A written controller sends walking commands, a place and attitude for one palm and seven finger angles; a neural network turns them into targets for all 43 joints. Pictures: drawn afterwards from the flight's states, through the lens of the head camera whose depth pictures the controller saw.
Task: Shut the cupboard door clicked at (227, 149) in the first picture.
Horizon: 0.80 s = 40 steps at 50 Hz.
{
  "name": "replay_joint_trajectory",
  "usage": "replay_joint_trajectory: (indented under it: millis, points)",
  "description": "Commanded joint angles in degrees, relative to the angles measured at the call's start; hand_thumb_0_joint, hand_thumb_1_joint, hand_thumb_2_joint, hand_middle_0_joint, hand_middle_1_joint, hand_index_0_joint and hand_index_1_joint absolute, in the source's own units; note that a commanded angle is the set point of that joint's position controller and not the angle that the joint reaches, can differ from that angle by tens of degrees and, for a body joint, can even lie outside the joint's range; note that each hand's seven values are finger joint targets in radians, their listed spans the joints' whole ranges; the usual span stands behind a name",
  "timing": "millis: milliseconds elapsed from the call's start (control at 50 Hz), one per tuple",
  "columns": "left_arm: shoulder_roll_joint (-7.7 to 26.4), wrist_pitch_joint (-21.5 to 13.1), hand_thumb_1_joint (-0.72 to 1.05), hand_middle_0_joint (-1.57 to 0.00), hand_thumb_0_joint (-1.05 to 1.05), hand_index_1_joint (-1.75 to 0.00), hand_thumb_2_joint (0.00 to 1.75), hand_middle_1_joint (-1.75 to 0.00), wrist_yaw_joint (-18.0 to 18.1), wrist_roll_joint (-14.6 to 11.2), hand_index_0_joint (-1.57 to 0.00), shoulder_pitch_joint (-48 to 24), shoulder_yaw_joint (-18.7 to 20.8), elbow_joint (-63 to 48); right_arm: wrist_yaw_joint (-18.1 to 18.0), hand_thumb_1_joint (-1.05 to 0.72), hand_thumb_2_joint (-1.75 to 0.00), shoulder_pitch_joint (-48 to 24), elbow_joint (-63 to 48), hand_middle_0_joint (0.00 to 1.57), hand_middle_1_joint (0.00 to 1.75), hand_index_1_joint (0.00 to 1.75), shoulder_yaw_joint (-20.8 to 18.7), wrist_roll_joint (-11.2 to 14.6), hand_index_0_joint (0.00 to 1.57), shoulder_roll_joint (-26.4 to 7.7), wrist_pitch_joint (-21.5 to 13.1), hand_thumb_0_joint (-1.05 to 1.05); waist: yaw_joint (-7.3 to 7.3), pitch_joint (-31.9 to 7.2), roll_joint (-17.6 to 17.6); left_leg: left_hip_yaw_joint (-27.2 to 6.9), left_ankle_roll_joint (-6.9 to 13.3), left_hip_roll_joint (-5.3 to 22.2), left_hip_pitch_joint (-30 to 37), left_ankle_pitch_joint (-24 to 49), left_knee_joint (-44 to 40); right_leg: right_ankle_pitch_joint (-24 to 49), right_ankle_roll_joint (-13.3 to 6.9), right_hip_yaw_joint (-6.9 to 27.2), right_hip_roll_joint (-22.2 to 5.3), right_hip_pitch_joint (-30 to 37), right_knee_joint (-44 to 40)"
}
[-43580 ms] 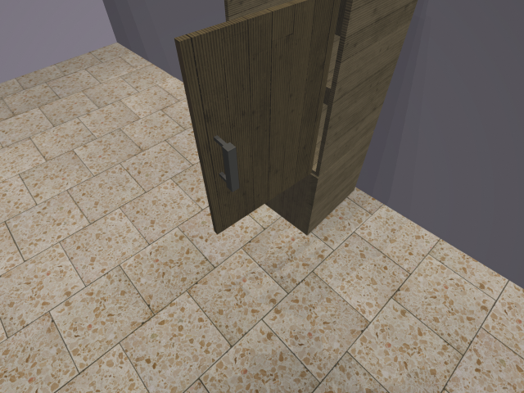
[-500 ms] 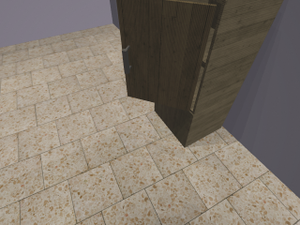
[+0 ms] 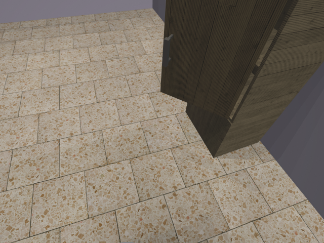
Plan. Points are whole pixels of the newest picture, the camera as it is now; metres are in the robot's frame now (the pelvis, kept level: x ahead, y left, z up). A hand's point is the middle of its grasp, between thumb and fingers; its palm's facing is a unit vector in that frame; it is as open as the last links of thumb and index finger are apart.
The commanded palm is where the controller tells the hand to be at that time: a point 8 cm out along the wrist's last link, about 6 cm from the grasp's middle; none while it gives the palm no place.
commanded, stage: walk to a spot facing it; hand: left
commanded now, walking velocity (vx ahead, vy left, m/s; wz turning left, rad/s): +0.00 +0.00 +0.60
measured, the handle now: (168, 50) +0.90 +0.00 -0.03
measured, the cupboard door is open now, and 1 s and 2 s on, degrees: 41 41 41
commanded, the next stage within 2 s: turn to face it in 1.72 s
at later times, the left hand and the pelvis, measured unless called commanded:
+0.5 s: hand out of the picture +0.01 +0.19 -0.15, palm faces +0.28 -0.91 -0.30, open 7.4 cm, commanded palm none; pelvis -0.01 -0.03 +0.01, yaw +18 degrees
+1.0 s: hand out of the picture -0.06 +0.16 -0.14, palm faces +0.59 -0.75 -0.30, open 7.4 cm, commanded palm none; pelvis +0.01 -0.05 +0.01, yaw +37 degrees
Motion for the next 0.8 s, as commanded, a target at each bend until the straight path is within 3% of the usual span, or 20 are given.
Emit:
replay_joint_trajectory:
  millis: [0, 40, 100, 220, 280, 300, 320, 340, 360, 380, 420, 480, 520, 560, 580, 600, 620, 660, 740, 780]
  points:
    - [6.91, 0.62, 0.90, -0.20, 0.00, -0.30, 0.90, -0.30, 0.81, 0.19, -0.20, -1.35, 1.91, -7.47, -0.87, -0.90, -0.90, 7.47, -3.61, 0.20, 0.30, 0.30, -3.12, -1.45, 0.20, -13.62, -1.39, 0.00, -2.56, -3.75, 16.44, -29.95, 11.51, 19.00, 5.52, 15.75, -21.60, -13.99, 1.63, 8.11, -0.20, -14.89, 23.58]
    - [6.95, 0.24, 0.90, -0.20, 0.00, -0.30, 0.90, -0.30, 0.30, 0.36, -0.20, -2.26, 2.42, -7.91, -1.45, -0.90, -0.90, 4.73, -4.95, 0.20, 0.30, 0.30, -3.01, -1.31, 0.20, -12.82, -1.77, 0.00, -1.10, -4.18, 9.42, -27.96, 10.67, 16.88, 4.39, 8.51, -21.16, -6.73, 2.01, 11.87, -1.15, -18.57, 28.59]
    - [6.16, -0.41, 0.90, -0.20, 0.00, -0.30, 0.90, -0.30, -0.29, 0.15, -0.20, -1.30, 2.24, -8.11, -1.77, -0.90, -0.90, 2.44, -6.20, 0.20, 0.30, 0.30, -2.94, -1.11, 0.20, -12.40, -2.34, 0.00, -0.23, -6.92, 5.91, -23.72, 9.83, 12.93, 7.19, 13.52, -18.84, -3.24, 3.07, 11.68, -0.30, -17.83, 23.56]
    - [5.53, -0.25, 0.90, -0.20, 0.00, -0.30, 0.90, -0.30, -0.19, -0.07, -0.20, 0.45, 2.04, -9.73, -1.21, -0.90, -0.90, 0.69, -7.66, 0.20, 0.30, 0.30, -4.01, -1.26, 0.20, -13.46, -1.39, 0.00, -0.18, -8.73, 10.24, -24.37, 8.89, 9.71, 5.42, 13.12, -17.41, -4.04, 3.19, 9.70, 3.04, -10.22, 8.84]
    - [7.14, -0.54, 0.90, -0.20, 0.00, -0.30, 0.90, -0.30, 0.14, -0.18, -0.20, 6.61, 2.73, -8.66, -0.84, -0.90, -0.90, -3.51, -9.65, 0.20, 0.30, 0.30, -4.32, -0.60, 0.20, -12.48, -0.79, 0.00, 3.15, -9.04, 8.65, -22.78, 5.57, 5.40, -4.32, 5.23, -14.15, 4.23, 2.75, 8.94, 3.73, 3.48, -6.76]
    - [10.70, -1.11, 0.90, -0.20, 0.00, -0.30, 0.90, -0.30, 0.47, 0.34, -0.20, 8.86, 3.39, -8.71, -0.47, -0.90, -0.90, -3.54, -10.53, 0.20, 0.30, 0.30, -4.17, 0.04, 0.20, -10.38, -0.62, 0.00, 4.13, -9.39, 1.45, -19.30, 2.34, 0.73, -11.82, -2.25, -7.32, 1.44, 0.62, 16.28, -2.98, 10.49, -16.80]
    - [15.61, -1.32, 0.90, -0.20, 0.00, -0.30, 0.90, -0.30, 0.83, 1.13, -0.20, 7.66, 4.45, -9.45, -0.18, -0.90, -0.90, -2.95, -11.62, 0.20, 0.30, 0.30, -3.95, 0.16, 0.20, -6.72, -0.70, 0.00, 3.89, -6.63, -13.49, -7.65, -2.44, -7.22, -19.93, -12.58, 8.03, -5.46, -6.28, 33.81, -19.22, 9.87, -24.22]
    - [15.71, -0.97, 0.90, -0.20, 0.00, -0.30, 0.90, -0.30, 0.80, 0.67, -0.20, 3.20, 3.65, -10.80, 0.25, -0.90, -0.90, -3.67, -11.68, 0.20, 0.30, 0.30, -4.43, -0.73, 0.20, -8.71, -0.53, 0.00, 2.73, -4.34, -9.77, -6.95, -2.09, -4.60, -17.25, -16.99, 23.19, -4.31, -9.95, 33.01, -24.62, -0.26, -24.95]
    - [14.48, -1.27, 0.90, -0.20, 0.00, -0.30, 0.90, -0.30, 0.89, 0.71, -0.20, 0.46, 3.72, -11.71, 0.66, -0.90, -0.90, -2.41, -11.76, 0.20, 0.30, 0.30, -4.52, -0.77, 0.20, -8.08, 0.01, 0.00, 0.51, -4.84, -6.73, -7.20, -1.84, -3.02, -16.54, -14.22, 30.76, -4.21, -10.22, 30.13, -22.11, -3.18, -22.79]
    - [12.26, -1.52, 0.90, -0.20, 0.00, -0.30, 0.90, -0.30, 0.98, 0.62, -0.20, -1.51, 3.26, -11.97, 0.92, -0.90, -0.90, -3.23, -11.45, 0.20, 0.30, 0.30, -4.42, -0.73, 0.20, -7.94, 0.18, 0.00, -0.16, -2.74, -10.14, -6.73, -2.15, -1.10, -17.80, -12.24, 34.10, 1.18, -9.22, 26.52, -19.09, -4.10, -21.19]
    - [10.74, -1.85, 0.90, -0.20, 0.00, -0.30, 0.90, -0.30, 1.08, 0.90, -0.20, -3.90, 2.80, -12.37, 1.49, -0.90, -0.90, -3.36, -11.89, 0.20, 0.30, 0.30, -3.80, -0.29, 0.20, -7.65, -0.32, 0.00, -1.45, -2.14, -10.53, -4.03, -3.26, 1.21, -15.57, -11.66, 28.12, 21.11, -8.29, 15.30, -16.48, -1.32, -15.24]
    - [13.65, -1.89, 0.90, -0.20, 0.00, -0.30, 0.90, -0.30, 0.86, 0.96, -0.20, 3.32, 3.77, -10.46, 1.75, -0.90, -0.90, -6.85, -12.92, 0.20, 0.30, 0.30, -2.61, 0.20, 0.20, -6.07, -0.97, 0.00, 2.52, -6.10, -10.37, 1.45, -3.24, -0.52, -10.03, -11.63, 10.09, 40.39, -6.37, 10.39, -15.77, 8.08, -7.22]
    - [14.82, -1.59, 0.90, -0.20, 0.00, -0.30, 0.90, -0.30, 0.64, 0.67, -0.20, 5.57, 4.08, -9.62, 1.79, -0.90, -0.90, -6.17, -12.92, 0.20, 0.30, 0.30, -2.38, 0.15, 0.20, -6.59, -1.24, 0.00, 2.47, -6.77, -9.84, 3.65, -2.73, -1.90, -5.41, -5.76, -0.09, 42.70, -4.13, 8.55, -14.98, 9.29, -2.96]
    - [13.74, -1.12, 0.90, -0.20, 0.00, -0.30, 0.90, -0.30, 0.29, -0.10, -0.20, 5.46, 3.84, -10.19, 1.69, -0.90, -0.90, -1.17, -11.93, 0.20, 0.30, 0.30, -3.20, -0.25, 0.20, -10.45, -1.64, 0.00, -0.57, -9.88, -3.40, -0.59, -0.68, 0.57, 9.80, 12.32, -10.43, 33.54, 0.56, 4.30, -12.75, -0.59, 7.04]
    - [9.95, -0.86, 0.90, -0.20, 0.00, -0.30, 0.90, -0.30, -0.10, -0.37, -0.20, 6.32, 3.16, -12.17, 1.22, -0.90, -0.90, 2.05, -11.63, 0.20, 0.30, 0.30, -4.74, -0.80, 0.20, -16.65, -1.98, 0.00, -1.90, -13.21, 13.23, -18.63, 6.10, 14.82, 19.98, 34.24, -10.11, 7.39, 4.84, 0.81, -5.62, -14.46, 18.20]
    - [8.03, -0.74, 0.90, -0.20, 0.00, -0.30, 0.90, -0.30, 0.02, 0.06, -0.20, 1.29, 1.54, -14.68, 0.85, -0.90, -0.90, 6.18, -10.53, 0.20, 0.30, 0.30, -5.31, -0.62, 0.20, -19.26, -1.64, 0.00, -4.16, -11.94, 16.02, -25.74, 12.59, 21.78, 18.80, 42.80, -12.82, -17.77, 4.84, 4.79, -2.51, -19.47, 25.61]
    - [8.13, -0.37, 0.90, -0.20, 0.00, -0.30, 0.90, -0.30, 0.24, 0.07, -0.20, -2.04, 1.93, -15.60, 0.07, -0.90, -0.90, 7.20, -9.77, 0.20, 0.30, 0.30, -5.34, -1.02, 0.20, -19.34, -1.83, 0.00, -5.19, -11.50, 11.50, -26.04, 13.63, 20.93, 16.25, 35.40, -13.26, -15.81, 4.20, 8.87, -2.64, -21.28, 29.00]
    - [8.23, -0.14, 0.90, -0.20, 0.00, -0.30, 0.90, -0.30, 0.06, -0.13, -0.20, -3.14, 2.32, -14.63, -0.69, -0.90, -0.90, 0.80, -11.11, 0.20, 0.30, 0.30, -4.56, -1.16, 0.20, -16.63, -1.75, 0.00, -2.84, -8.13, 14.53, -21.98, 11.12, 16.03, 9.41, 25.72, -13.57, -10.16, 4.11, 10.79, -3.15, -20.45, 28.35]
    - [7.15, -0.18, 0.90, -0.20, 0.00, -0.30, 0.90, -0.30, -0.84, -0.22, -0.20, 3.31, 2.41, -12.36, -0.75, -0.90, -0.90, -6.52, -13.44, 0.20, 0.30, 0.30, -4.07, -1.28, 0.20, -15.31, -1.26, 0.00, 0.91, -8.81, 11.81, -17.63, 7.51, 10.34, 2.31, 16.52, -12.16, -5.57, 3.68, 7.54, 1.04, -8.35, 10.72]
    - [7.64, -0.60, 0.90, -0.20, 0.00, -0.30, 0.90, -0.30, -0.87, -0.02, -0.20, 8.91, 2.90, -10.84, -0.52, -0.90, -0.90, -9.36, -14.25, 0.20, 0.30, 0.30, -4.02, -0.75, 0.20, -14.31, -0.80, 0.00, 3.90, -7.67, 8.53, -16.62, 5.21, 7.11, -6.60, 5.67, -9.76, 3.96, 3.60, 5.97, 2.39, 1.70, -1.22]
